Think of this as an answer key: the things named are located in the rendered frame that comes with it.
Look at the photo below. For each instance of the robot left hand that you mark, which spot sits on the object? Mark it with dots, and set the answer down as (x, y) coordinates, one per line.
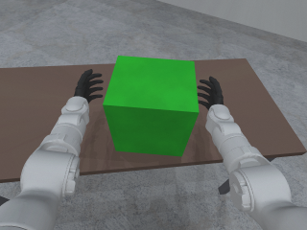
(83, 87)

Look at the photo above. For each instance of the right robot upper arm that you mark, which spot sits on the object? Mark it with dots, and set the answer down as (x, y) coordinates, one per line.
(263, 193)

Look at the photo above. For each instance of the left robot upper arm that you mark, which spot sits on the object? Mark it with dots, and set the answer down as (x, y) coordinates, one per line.
(50, 176)

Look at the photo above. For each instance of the right robot forearm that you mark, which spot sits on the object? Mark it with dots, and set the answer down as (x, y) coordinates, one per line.
(231, 143)

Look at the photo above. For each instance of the left robot forearm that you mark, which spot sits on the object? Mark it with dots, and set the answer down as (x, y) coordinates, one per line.
(68, 132)

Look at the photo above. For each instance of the robot right hand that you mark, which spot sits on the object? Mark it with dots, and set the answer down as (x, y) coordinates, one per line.
(215, 93)

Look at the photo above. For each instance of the carton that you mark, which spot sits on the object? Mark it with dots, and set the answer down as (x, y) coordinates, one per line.
(151, 105)

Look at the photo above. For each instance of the table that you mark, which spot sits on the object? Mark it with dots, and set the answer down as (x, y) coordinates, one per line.
(31, 100)

